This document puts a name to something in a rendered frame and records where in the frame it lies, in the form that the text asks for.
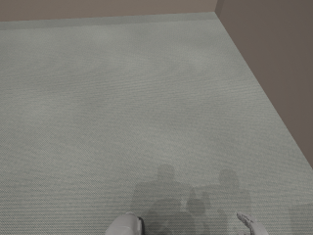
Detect right robot hand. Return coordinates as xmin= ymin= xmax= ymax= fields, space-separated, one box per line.
xmin=237 ymin=211 xmax=269 ymax=235

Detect left robot thigh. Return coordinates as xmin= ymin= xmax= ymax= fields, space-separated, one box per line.
xmin=105 ymin=214 xmax=142 ymax=235

